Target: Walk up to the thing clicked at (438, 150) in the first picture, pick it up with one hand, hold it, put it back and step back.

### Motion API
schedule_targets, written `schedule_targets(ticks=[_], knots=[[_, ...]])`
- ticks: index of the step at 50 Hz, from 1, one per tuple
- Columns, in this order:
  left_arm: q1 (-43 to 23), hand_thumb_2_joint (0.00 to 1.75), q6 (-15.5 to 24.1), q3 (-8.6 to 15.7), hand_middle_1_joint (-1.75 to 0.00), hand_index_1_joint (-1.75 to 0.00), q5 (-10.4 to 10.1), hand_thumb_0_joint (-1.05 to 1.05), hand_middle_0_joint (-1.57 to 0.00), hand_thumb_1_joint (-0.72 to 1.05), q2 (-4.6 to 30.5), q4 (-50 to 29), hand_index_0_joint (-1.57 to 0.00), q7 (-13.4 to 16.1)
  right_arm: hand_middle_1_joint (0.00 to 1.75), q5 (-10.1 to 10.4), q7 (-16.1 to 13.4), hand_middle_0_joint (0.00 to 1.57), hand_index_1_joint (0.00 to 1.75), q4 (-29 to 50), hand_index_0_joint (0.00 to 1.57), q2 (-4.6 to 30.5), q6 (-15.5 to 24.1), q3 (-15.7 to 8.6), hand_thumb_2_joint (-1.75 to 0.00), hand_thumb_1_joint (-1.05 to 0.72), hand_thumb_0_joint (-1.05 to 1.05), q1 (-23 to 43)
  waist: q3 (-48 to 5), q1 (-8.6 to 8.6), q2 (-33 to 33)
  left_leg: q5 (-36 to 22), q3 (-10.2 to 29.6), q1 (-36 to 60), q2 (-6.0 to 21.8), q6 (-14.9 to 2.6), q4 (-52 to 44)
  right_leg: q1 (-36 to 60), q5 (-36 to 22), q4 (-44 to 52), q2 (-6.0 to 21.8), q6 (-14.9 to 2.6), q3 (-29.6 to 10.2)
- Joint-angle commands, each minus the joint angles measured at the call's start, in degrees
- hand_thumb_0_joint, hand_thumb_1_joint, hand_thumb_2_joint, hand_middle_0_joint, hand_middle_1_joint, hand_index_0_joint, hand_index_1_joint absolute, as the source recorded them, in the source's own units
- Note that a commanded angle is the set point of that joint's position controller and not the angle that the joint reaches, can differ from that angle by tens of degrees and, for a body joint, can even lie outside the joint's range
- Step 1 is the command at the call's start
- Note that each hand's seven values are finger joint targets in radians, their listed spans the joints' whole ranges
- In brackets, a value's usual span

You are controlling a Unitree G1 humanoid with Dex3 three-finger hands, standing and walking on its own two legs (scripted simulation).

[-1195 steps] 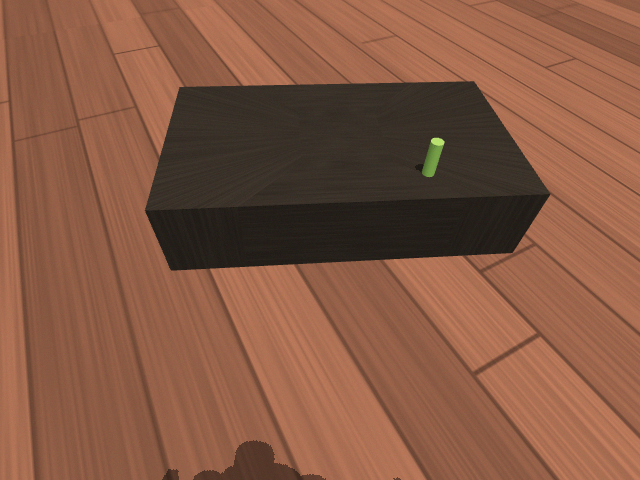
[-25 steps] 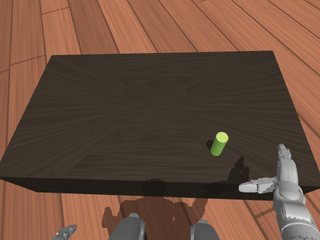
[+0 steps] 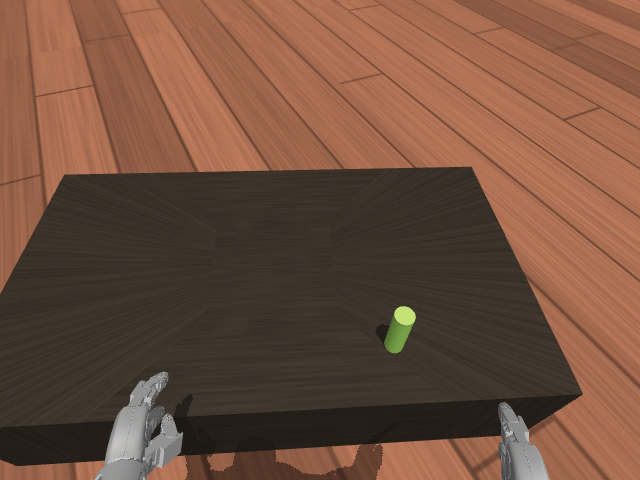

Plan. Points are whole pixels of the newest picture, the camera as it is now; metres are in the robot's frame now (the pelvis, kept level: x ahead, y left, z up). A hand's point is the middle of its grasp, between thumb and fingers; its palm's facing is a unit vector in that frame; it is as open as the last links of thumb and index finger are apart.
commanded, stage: home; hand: right
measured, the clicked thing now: (399, 330) +0.49 -0.18 -0.33
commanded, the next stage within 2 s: stand in 1.80 s
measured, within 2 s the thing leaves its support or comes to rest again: neither
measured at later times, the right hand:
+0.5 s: hand out of the picture +0.11 -0.23 -0.10, palm faces -0.02 +0.93 -0.36, open 17.4 cm
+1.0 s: hand out of the picture +0.02 -0.26 -0.11, palm faces -0.01 +0.93 -0.36, open 17.5 cm
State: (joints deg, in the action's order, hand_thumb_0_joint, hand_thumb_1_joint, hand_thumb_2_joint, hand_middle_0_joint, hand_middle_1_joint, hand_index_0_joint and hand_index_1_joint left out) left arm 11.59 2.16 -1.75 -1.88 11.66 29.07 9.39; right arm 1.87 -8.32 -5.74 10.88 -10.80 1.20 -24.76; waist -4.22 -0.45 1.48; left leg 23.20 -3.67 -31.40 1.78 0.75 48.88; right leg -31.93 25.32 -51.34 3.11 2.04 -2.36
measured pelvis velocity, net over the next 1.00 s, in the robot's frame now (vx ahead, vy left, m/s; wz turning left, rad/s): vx -0.02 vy -0.01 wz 0.00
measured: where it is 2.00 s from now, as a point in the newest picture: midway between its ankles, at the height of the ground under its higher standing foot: outside the picture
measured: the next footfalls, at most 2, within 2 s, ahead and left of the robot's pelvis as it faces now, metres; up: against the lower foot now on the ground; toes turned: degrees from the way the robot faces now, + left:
none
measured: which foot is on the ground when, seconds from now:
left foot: down 0.00-1.00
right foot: down 0.00-1.00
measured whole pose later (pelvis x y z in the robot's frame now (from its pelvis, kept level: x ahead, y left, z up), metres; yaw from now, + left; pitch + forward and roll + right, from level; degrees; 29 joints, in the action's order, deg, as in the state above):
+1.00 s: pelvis -0.02 -0.01 +0.05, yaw +0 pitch -5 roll +0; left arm 11.2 -1.7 0.9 1.8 18.1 60.5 0.0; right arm -1.7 -1.5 -60.6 17.9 -0.8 0.3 -12.9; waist 2.0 -0.3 1.2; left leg 10.2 -2.6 -9.7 4.0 2.0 24.8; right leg -8.7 10.6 -24.0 0.3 0.8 -0.3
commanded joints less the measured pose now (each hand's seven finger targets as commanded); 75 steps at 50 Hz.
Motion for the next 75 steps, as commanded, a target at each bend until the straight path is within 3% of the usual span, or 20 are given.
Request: schedule_targets(ticks=[1,13,14,15,16,21,23,24,33,35,40,41,43,47,52,54,57,62,68,75], knots=[[-1.21,0.9,3.82,2.71,-0.3,-0.3,0.9,0.0,-0.2,0.9,6.27,-7.82,-0.2,1.42,0.05,-0.93,-0.63,0.05,0.05,11.82,0.05,5.61,2.67,-2.79,-0.05,0.56,0.0,5.14,-6.24,2.34,-1.42,-7.64,1.21,3.47,-1.23,-0.2,-9.49,3.18,-7.65,7.24,-3.19,-2.73,3.69],[-1.71,0.9,6.06,3.08,-0.3,-0.3,1.06,0.0,-0.2,0.9,6.79,-8.88,-0.2,0.65,0.05,-1.24,-0.87,0.05,0.05,12.0,0.05,6.25,1.58,-4.25,-0.03,0.58,0.0,2.08,-5.48,0.61,-0.45,-6.08,0.08,3.96,-1.68,-0.4,-8.81,1.36,-6.69,7.87,-3.09,-2.36,3.46],[-4.02,0.9,2.55,4.36,-0.3,-0.3,7.96,0.0,-0.2,0.9,11.63,2.7,-0.2,-2.47,0.05,-6.82,2.54,0.05,0.05,-8.11,0.05,13.74,5.94,-6.1,-0.05,0.56,0.0,10.87,-2.14,-1.29,-0.58,-9.09,3.47,12.61,0.85,-0.9,-10.61,4.02,-15.36,11.06,-0.69,-2.9,0.29],[-2.36,0.9,1.23,5.51,-0.3,-0.3,8.19,0.0,-0.2,0.9,12.52,3.65,-0.2,-3.77,0.05,-7.37,4.19,0.05,0.05,-13.8,0.05,14.13,7.82,-7.08,-0.04,0.57,0.0,8.24,-3.12,-1.41,0.0,-8.85,4.44,15.7,1.9,-1.95,-10.02,3.24,-14.29,12.76,-0.7,-2.57,0.4],[-2.68,0.9,0.56,5.68,-0.3,-0.3,8.03,0.0,-0.2,0.9,12.32,2.86,-0.2,-4.38,0.05,-6.92,5.34,0.05,0.05,-15.37,0.05,15.48,9.39,-6.95,-0.06,0.53,0.0,6.73,-2.58,-0.31,-1.89,-5.72,4.85,11.08,2.25,-2.07,-12.84,7.14,-10.62,12.29,-0.77,-2.86,1.1],[-2.98,0.9,-0.45,5.35,-0.3,-0.3,5.32,0.0,-0.2,0.9,13.13,8.07,-0.2,-7.51,0.06,-4.71,6.74,0.05,0.06,-24.11,0.05,14.9,11.57,-5.43,-0.07,0.52,0.0,12.11,-2.8,0.45,-0.69,-10.83,5.94,14.93,4.5,-2.28,-15.79,11.91,-13.4,16.71,-0.34,-2.89,-1.23],[-2.16,0.9,-0.87,4.97,-0.3,-0.3,5.15,0.0,-0.2,0.9,12.14,10.79,-0.2,-7.97,0.05,-4.75,6.59,0.05,0.05,-28.09,0.05,15.72,11.58,-5.15,-0.05,0.56,0.0,13.44,0.96,0.82,-1.92,-4.23,6.27,12.59,4.61,-2.02,-19.41,13.39,-10.96,20.13,-0.51,-2.58,-1.27],[-2.21,0.9,-0.99,4.93,-0.3,-0.3,5.17,0.0,-0.2,0.9,12.08,11.9,-0.2,-8.09,0.05,-4.74,6.58,0.05,0.05,-29.65,0.05,15.93,11.64,-5.04,-0.04,0.57,0.0,14.2,1.61,0.7,-2.26,-4.25,6.13,12.82,4.59,-1.97,-20.47,14.31,-11.9,21.31,-0.43,-2.46,-1.51],[-1.41,0.9,-1.82,5.42,-0.3,-0.3,4.23,0.0,-0.2,0.9,14.97,19.86,-0.2,-7.85,0.04,-3.98,5.82,0.05,0.04,-41.97,0.05,17.47,12.3,-4.63,-0.03,0.59,0.0,13.97,2.17,0.43,-0.19,-16.37,4.64,21.7,4.7,-0.95,-24.07,20.11,-19.79,28.91,1.14,-2.66,-2.91],[-2.3,0.9,-1.97,5.34,-0.3,-0.3,4.13,0.0,-0.2,0.9,15.7,21.35,-0.2,-7.84,0.05,-3.82,5.68,0.05,0.05,-44.33,0.05,18.08,12.15,-4.48,-0.03,0.59,0.0,12.93,3.35,-0.29,-0.29,-15.18,4.51,20.71,4.75,-0.69,-25.72,21.68,-18.46,30.28,1.21,-2.44,-3.13],[-2.25,0.9,-2.48,5.02,-0.3,-0.3,3.87,0.0,-0.2,0.9,16.1,24.67,-0.2,-7.91,0.05,-3.55,5.6,0.05,0.05,-48.24,0.05,18.64,12.29,-3.89,-0.04,0.57,0.0,13.96,4.15,0.37,-1.37,-15.19,5.11,21.35,5.39,-0.47,-28.83,24.02,-19.28,31.76,1.31,-2.29,-2.96],[-1.84,0.9,-2.59,4.98,-0.3,-0.3,3.87,0.0,-0.2,0.9,16.39,25.54,-0.2,-7.96,0.05,-3.57,5.73,0.05,0.05,-49.05,0.05,18.32,11.96,-3.67,-0.04,0.56,0.0,14.19,6.57,0.7,-0.49,-11.14,4.93,20.17,4.74,-0.41,-29.29,22.35,-14.52,33.02,1.0,-2.07,-2.92],[-2.25,0.9,-2.7,4.98,-0.3,-0.3,4.05,0.0,-0.2,0.9,17.18,26.45,-0.2,-8.11,0.04,-3.62,5.83,0.05,0.04,-50.01,0.05,18.93,11.6,-3.69,-0.03,0.59,0.0,14.18,7.75,0.53,-0.61,-7.17,4.75,20.29,4.47,-0.54,-29.52,20.51,-10.04,34.5,1.13,-2.12,-3.6],[-2.37,0.9,-2.97,4.84,-0.3,-0.3,3.91,0.0,-0.2,0.9,17.22,27.96,-0.2,-8.36,0.04,-3.68,5.94,0.05,0.04,-51.51,0.05,18.94,11.51,-3.33,-0.03,0.59,0.0,13.86,9.28,0.55,-1.67,-1.28,6.18,17.89,5.05,-0.51,-32.04,20.06,-7.69,34.22,0.58,-2.06,-3.13],[-2.91,0.9,-2.58,4.58,-0.3,-0.3,3.99,0.0,-0.2,0.9,17.91,28.84,-0.2,-8.57,0.05,-3.46,6.31,0.05,0.05,-52.64,0.05,19.39,11.44,-3.3,-0.04,0.57,0.0,14.16,8.33,0.3,-0.06,-2.07,5.58,20.62,4.52,-0.85,-29.9,16.76,-3.07,37.15,1.67,-2.19,-4.95],[-4.16,0.9,-2.47,4.55,-0.3,-0.3,3.73,0.0,-0.2,0.9,18.31,28.78,-0.2,-8.55,0.05,-3.52,6.42,0.05,0.05,-53.26,0.05,18.92,11.52,-3.14,-0.04,0.56,0.0,13.15,8.13,-0.47,0.05,-2.62,5.5,20.01,4.47,-0.83,-30.03,17.1,-3.44,37.11,1.88,-2.28,-5.17],[-2.95,0.9,-2.32,4.39,-0.31,-0.3,3.6,0.0,-0.2,0.9,18.0,29.71,-0.2,-8.55,0.05,-3.55,6.51,0.05,0.05,-53.51,0.05,19.26,11.58,-3.17,-0.05,0.56,0.0,13.98,7.31,0.16,-0.53,-2.33,5.85,20.19,4.93,-1.33,-30.03,17.88,-4.96,36.5,1.82,-2.23,-4.78],[-2.27,0.9,-2.52,4.08,-0.31,-0.3,3.39,0.0,-0.2,0.9,17.55,30.52,-0.2,-8.88,0.05,-3.5,6.55,0.05,0.05,-53.97,0.05,19.57,11.7,-2.79,-0.05,0.55,0.0,14.43,8.86,0.69,-2.56,3.93,7.55,15.97,5.46,-1.19,-33.33,18.78,-5.1,34.26,0.95,-1.96,-3.56],[-2.5,0.9,-2.04,3.91,-0.31,-0.31,3.42,0.0,-0.2,0.9,17.75,31.36,-0.2,-8.82,0.05,-3.16,6.5,0.05,0.05,-54.38,0.05,20.25,12.14,-3.0,-0.05,0.56,0.0,15.4,5.39,0.44,-2.48,-3.96,7.45,19.41,6.08,-1.6,-32.35,21.48,-13.16,33.44,1.85,-2.33,-3.43],[-2.53,0.9,-2.13,3.69,-0.31,-0.31,3.35,0.0,-0.2,0.9,17.68,32.26,-0.2,-8.79,0.05,-2.93,6.63,0.05,0.05,-54.77,0.05,20.41,11.91,-3.02,-0.05,0.54,0.0,16.82,7.12,0.51,-2.29,-1.42,8.02,18.24,6.03,-1.65,-33.71,21.17,-12.45,33.35,1.61,-2.06,-2.52]])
